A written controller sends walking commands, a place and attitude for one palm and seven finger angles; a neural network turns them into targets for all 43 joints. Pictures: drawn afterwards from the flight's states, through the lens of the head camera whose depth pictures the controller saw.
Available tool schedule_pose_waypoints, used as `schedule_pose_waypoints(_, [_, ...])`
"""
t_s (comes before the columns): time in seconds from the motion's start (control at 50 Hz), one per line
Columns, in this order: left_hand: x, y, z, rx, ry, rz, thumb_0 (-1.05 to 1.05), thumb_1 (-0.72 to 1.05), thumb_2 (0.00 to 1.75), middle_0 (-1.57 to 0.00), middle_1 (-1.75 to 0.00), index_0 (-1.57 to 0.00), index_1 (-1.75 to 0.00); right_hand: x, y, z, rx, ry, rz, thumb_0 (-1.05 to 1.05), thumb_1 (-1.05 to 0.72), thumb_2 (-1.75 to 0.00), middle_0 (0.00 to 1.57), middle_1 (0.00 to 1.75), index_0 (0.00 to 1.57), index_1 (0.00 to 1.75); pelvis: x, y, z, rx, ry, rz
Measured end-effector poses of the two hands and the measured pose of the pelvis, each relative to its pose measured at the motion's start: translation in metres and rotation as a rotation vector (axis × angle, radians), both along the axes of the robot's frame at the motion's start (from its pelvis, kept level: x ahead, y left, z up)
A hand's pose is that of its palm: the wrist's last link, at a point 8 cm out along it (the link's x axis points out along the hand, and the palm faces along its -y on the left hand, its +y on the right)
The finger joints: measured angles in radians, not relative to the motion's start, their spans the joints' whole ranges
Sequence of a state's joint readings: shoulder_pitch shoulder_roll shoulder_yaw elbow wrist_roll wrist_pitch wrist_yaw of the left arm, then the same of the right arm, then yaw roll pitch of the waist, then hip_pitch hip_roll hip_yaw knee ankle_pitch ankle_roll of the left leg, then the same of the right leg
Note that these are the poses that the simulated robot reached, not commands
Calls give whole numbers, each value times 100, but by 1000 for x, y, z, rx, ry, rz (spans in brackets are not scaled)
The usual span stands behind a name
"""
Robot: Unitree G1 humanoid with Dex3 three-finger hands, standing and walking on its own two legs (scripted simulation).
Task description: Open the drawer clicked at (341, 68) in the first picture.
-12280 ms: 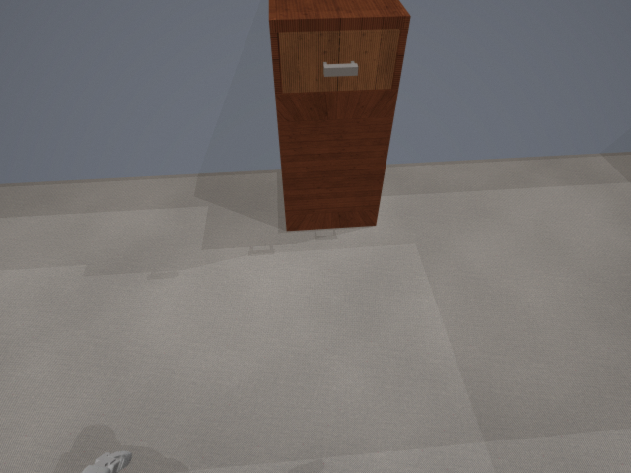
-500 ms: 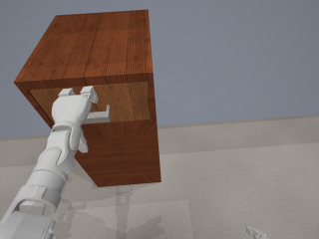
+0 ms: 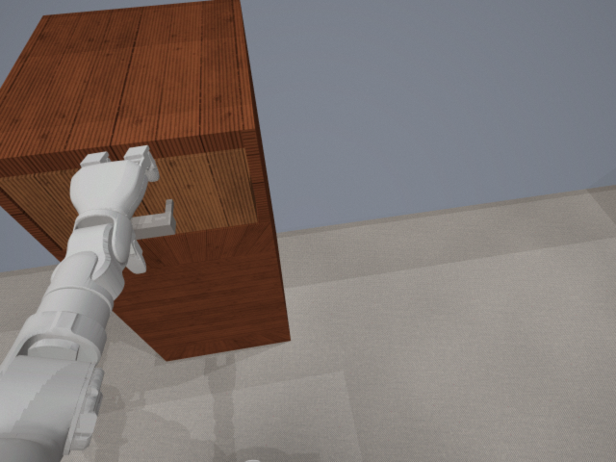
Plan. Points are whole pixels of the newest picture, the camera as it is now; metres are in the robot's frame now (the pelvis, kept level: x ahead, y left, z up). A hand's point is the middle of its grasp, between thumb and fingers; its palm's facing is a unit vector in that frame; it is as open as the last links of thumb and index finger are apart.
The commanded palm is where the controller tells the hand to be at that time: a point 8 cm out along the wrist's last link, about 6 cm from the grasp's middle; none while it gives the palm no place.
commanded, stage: move the hooked fingers above the handle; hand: left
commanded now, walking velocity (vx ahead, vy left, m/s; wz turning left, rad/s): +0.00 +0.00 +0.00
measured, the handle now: (142, 217) +0.49 +0.26 +0.00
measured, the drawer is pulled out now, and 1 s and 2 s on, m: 0.00 0.00 0.00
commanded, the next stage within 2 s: none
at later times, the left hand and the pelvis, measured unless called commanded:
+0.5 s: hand (127, 212) +0.45 +0.25 +0.06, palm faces +0.04 -0.03 -1.00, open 13.6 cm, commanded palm +0.42 +0.26 +0.12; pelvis +0.01 +0.01 +0.00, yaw +0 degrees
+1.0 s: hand (116, 221) +0.43 +0.26 +0.06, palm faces +0.02 -0.02 -1.00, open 13.8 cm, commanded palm +0.42 +0.26 +0.12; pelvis +0.01 +0.01 +0.00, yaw +1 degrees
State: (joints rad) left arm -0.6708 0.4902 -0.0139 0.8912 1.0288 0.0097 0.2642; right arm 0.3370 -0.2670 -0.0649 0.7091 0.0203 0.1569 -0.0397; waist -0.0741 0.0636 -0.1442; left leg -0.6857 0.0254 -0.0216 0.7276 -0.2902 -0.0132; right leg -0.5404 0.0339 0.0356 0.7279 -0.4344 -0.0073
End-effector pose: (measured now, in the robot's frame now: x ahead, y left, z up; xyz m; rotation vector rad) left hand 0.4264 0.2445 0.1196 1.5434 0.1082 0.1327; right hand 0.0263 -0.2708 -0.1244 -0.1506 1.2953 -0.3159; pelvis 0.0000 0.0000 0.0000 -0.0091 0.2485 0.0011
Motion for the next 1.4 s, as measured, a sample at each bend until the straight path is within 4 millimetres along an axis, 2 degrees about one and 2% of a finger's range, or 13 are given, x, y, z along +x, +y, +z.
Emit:
schedule_pose_waypoints(0.1, [-4,14,-12,-11,110,54,0,-48,30,-33,-121,-34,-123,2,4,3,9,-10,-19,1,-91,-90,20,30,20,30,5,1,3,2,-12,-4])
schedule_pose_waypoints(0.18, [-11,15,-18,-22,126,-9,0,-48,30,-33,-121,-33,-122,10,6,7,-6,-27,-9,1,-91,-90,20,30,20,30,7,3,4,-2,-18,1])
schedule_pose_waypoints(0.3, [-13,5,-14,-30,17,-114,0,-49,30,-32,-120,-33,-120,28,10,6,-17,-49,29,1,-91,-90,20,30,20,30,6,9,0,-9,-13,16])
schedule_pose_waypoints(0.38, [-5,8,-9,-17,-41,-65,0,-49,30,-32,-120,-32,-120,38,16,4,-1,-70,47,1,-91,-90,20,30,20,30,5,12,-2,-10,-1,17])
schedule_pose_waypoints(0.48, [-1,5,-4,-11,-30,-11,0,-49,30,-35,-122,-34,-123,44,24,2,30,-84,52,1,-91,-90,20,30,20,30,5,13,0,-8,-2,11])
schedule_pose_waypoints(0.56, [1,4,-2,2,29,23,0,-49,30,-34,-122,-34,-124,44,27,4,43,-93,41,1,-91,-90,20,30,20,30,6,13,2,-4,-17,7])
schedule_pose_waypoints(0.68, [-2,7,-10,-26,106,4,0,-49,30,-33,-121,-33,-122,34,24,7,26,-85,24,1,-91,-90,20,30,20,30,7,10,4,-1,-27,-1])
schedule_pose_waypoints(0.86, [-16,13,-11,-15,16,-63,0,-49,30,-32,-120,-32,-120,23,9,6,-8,-37,21,1,-91,-90,20,30,20,30,7,8,1,-5,-22,9])
schedule_pose_waypoints(1.0, [-14,16,-4,-2,-2,11,0,-49,30,-32,-120,-32,-120,29,9,3,9,-45,29,1,-91,-90,20,30,20,30,6,7,2,-6,-22,17])
schedule_pose_waypoints(1.2, [-4,0,-5,-37,67,-42,0,-49,30,-32,-120,-32,-120,40,12,9,7,-96,23,1,-91,-90,20,30,20,30,8,5,4,-1,-31,4])
schedule_pose_waypoints(1.4, [-13,29,-10,0,51,16,0,-49,30,-32,-120,-32,-120,36,11,5,5,-62,24,1,-91,-90,20,30,20,30,11,6,2,-3,-14,5])
